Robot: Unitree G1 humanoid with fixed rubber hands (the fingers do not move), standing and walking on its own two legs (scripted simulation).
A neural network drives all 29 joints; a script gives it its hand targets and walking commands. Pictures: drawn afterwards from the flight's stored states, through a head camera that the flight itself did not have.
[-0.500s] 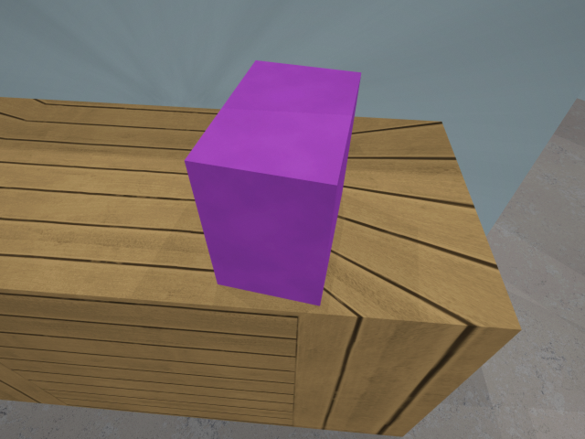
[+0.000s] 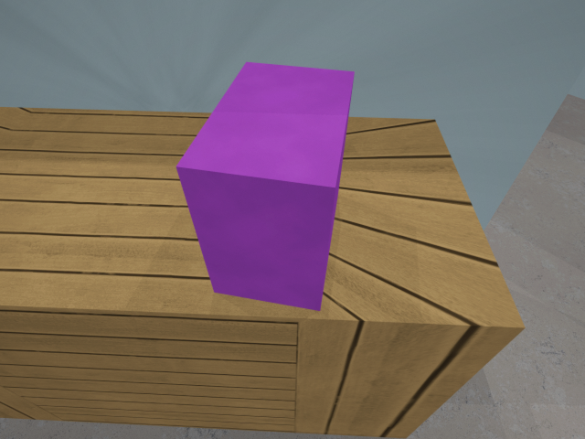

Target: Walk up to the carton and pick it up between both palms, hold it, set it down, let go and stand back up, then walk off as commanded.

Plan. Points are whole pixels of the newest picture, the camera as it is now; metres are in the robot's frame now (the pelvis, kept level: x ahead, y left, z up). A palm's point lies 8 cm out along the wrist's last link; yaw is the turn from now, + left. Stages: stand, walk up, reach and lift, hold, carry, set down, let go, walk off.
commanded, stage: walk up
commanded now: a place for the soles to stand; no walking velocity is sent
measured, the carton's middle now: (282, 184) +0.47 +0.04 +0.10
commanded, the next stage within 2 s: reach and lift in 0.38 s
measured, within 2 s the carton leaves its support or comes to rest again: neither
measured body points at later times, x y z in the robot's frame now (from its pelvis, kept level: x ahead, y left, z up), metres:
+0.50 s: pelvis -0.02 +0.00 -0.02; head +0.01 +0.00 +0.43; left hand +0.14 +0.31 -0.12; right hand +0.10 -0.30 -0.13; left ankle -0.03 +0.10 -0.74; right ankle +0.00 -0.15 -0.74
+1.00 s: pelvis -0.04 -0.01 +0.00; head -0.04 -0.02 +0.45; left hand +0.11 +0.29 -0.05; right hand +0.11 -0.23 -0.07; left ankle -0.03 +0.10 -0.74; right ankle -0.01 -0.15 -0.74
